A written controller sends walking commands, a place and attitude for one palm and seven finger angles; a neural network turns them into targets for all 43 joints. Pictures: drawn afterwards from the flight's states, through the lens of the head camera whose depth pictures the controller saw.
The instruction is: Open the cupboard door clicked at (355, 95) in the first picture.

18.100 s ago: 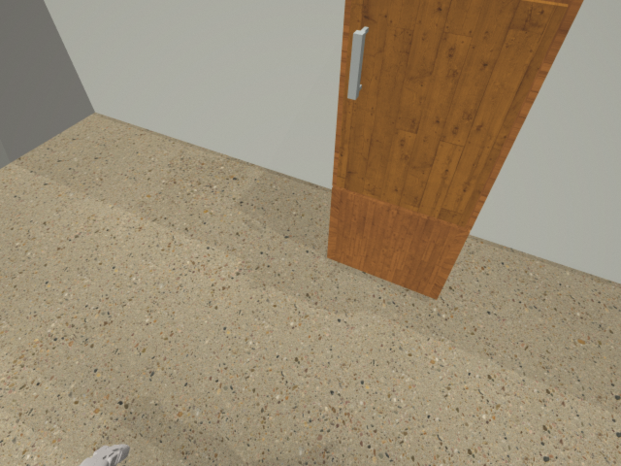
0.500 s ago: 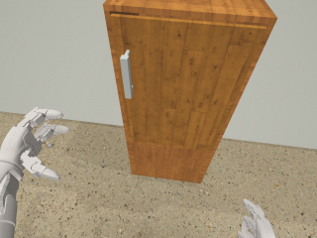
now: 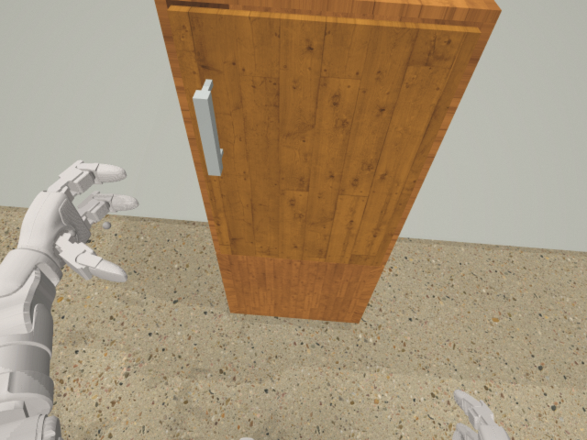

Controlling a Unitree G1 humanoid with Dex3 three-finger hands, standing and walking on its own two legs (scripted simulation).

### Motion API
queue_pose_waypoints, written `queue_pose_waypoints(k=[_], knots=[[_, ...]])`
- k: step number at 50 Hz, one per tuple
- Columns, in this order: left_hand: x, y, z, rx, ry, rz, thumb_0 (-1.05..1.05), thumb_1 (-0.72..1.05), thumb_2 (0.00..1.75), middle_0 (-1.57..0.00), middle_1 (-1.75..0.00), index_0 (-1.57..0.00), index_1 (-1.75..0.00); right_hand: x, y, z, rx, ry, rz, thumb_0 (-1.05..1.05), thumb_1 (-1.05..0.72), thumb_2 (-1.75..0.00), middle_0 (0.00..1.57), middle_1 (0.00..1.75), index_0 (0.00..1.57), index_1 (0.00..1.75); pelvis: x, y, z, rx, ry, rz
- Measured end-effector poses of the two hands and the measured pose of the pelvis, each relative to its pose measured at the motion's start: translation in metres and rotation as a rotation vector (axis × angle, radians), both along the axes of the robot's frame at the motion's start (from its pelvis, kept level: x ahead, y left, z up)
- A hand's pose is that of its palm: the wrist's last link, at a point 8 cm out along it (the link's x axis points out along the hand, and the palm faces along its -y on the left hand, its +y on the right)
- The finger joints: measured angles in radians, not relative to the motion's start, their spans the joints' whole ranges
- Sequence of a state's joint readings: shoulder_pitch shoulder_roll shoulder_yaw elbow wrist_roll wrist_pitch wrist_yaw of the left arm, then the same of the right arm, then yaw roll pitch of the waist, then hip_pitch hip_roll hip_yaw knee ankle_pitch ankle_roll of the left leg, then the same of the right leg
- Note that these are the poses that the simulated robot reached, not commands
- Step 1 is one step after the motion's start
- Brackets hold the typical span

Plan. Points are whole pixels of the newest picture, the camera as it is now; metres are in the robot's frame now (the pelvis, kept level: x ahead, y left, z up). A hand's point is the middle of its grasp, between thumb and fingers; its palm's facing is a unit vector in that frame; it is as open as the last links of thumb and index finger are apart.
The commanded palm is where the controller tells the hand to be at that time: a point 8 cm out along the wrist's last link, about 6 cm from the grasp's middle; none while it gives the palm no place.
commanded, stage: move the hooked fingers beside the handle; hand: left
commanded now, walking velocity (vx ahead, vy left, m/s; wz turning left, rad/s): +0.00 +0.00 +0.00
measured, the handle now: (212, 129) +0.57 +0.16 +0.10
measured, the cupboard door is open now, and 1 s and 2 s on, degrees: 0 0 0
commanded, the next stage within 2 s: none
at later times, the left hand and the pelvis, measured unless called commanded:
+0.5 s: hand (131, 194) +0.41 +0.24 +0.11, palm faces -0.04 -1.00 +0.00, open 14.0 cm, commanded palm +0.39 +0.29 +0.10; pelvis +0.00 +0.00 +0.00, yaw +0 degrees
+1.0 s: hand (159, 158) +0.49 +0.22 +0.11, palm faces -0.05 -1.00 +0.00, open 14.0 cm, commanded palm +0.48 +0.27 +0.10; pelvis +0.00 +0.00 -0.01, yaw -2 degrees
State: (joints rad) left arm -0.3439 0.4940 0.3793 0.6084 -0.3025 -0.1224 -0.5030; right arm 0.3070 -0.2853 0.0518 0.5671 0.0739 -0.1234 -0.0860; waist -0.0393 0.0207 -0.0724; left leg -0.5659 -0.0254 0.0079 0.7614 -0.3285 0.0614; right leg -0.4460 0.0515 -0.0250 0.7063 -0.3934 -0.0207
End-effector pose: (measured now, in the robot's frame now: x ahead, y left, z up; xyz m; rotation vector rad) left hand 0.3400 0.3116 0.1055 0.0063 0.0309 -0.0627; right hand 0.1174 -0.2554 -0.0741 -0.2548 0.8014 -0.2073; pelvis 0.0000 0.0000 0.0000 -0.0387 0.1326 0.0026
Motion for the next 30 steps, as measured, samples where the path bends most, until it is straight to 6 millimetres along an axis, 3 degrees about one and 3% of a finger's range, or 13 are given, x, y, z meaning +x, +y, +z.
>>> queue_pose_waypoints(k=[7,21,30], knots=[[0.011,-0.007,0.002,0.003,-0.037,0.003,-0.01,-0.5,0.3,-0.3,-1.2,-0.3,-1.19,-0.013,-0.004,-0.007,0.007,0.069,-0.025,0.01,-0.9,-0.9,0.21,0.3,0.21,0.3,0.007,0.001,0.0,0.002,0.011,-0.008],[0.039,-0.015,0.001,-0.013,-0.026,0.019,-0.01,-0.5,0.3,-0.3,-1.2,-0.3,-1.2,-0.018,-0.01,-0.011,-0.002,0.12,-0.041,0.01,-0.9,-0.9,0.21,0.3,0.21,0.3,0.004,-0.004,-0.002,0.001,0.026,-0.002],[0.069,-0.025,0.002,-0.003,-0.021,-0.001,-0.01,-0.5,0.3,-0.3,-1.2,-0.3,-1.2,-0.043,-0.018,-0.019,-0.019,0.208,-0.066,0.0,-0.9,-0.9,0.21,0.3,0.21,0.3,-0.002,-0.005,-0.006,-0.004,0.056,0.002]])
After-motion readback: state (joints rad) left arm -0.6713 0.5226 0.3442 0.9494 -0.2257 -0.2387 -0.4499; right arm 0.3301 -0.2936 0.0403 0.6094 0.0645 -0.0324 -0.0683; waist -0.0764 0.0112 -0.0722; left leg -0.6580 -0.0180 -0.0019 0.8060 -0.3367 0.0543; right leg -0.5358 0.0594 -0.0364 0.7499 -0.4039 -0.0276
